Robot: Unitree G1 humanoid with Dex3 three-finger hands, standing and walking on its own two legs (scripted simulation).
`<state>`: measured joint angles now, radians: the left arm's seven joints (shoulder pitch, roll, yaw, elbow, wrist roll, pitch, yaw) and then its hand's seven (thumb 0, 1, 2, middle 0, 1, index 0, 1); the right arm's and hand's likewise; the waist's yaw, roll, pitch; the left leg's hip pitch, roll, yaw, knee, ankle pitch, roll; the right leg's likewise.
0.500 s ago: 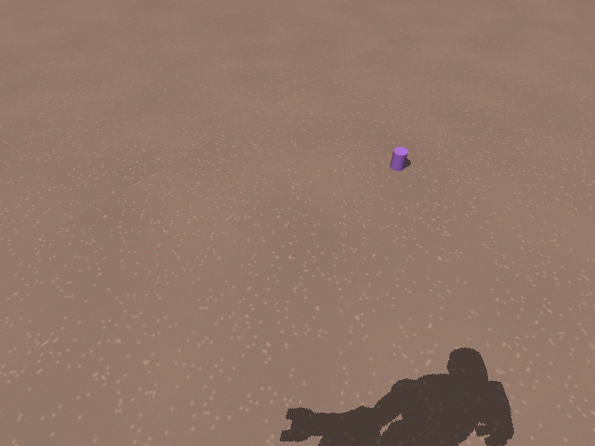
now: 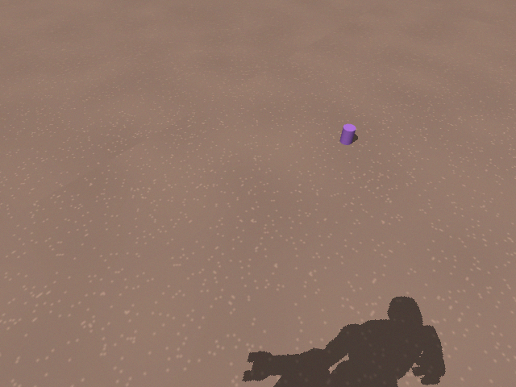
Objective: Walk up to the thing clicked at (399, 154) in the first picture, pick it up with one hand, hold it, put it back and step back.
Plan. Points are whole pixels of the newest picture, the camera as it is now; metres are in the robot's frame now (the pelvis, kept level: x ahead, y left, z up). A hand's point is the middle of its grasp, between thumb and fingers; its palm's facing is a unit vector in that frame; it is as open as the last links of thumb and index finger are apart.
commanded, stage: stand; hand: left
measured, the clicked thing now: (347, 134) +1.59 -0.48 -0.73
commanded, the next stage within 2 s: walk up in 0.62 s
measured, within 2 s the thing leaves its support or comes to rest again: neither
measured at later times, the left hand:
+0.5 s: hand out of the picture +0.08 +0.25 -0.16, palm faces -0.02 -0.94 -0.34, open 7.4 cm
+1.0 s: hand (146, 316) +0.27 +0.24 -0.12, palm faces -0.26 -0.81 -0.52, open 7.4 cm
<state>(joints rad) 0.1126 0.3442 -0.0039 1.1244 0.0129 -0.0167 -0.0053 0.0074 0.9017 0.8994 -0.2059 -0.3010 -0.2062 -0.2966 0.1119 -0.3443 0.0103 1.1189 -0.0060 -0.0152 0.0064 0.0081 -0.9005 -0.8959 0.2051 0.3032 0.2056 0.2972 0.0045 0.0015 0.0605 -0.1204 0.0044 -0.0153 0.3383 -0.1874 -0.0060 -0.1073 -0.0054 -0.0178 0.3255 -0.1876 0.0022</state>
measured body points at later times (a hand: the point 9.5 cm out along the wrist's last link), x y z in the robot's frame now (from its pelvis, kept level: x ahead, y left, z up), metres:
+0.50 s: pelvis +0.01 +0.00 +0.00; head +0.02 +0.00 +0.45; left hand +0.08 +0.30 -0.13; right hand +0.09 -0.30 -0.13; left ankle +0.00 +0.12 -0.75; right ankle -0.01 -0.12 -0.75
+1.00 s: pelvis +0.09 -0.05 -0.04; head +0.06 -0.09 +0.41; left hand +0.28 +0.28 -0.09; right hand +0.08 -0.41 -0.16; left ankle +0.00 +0.12 -0.74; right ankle +0.11 -0.20 -0.75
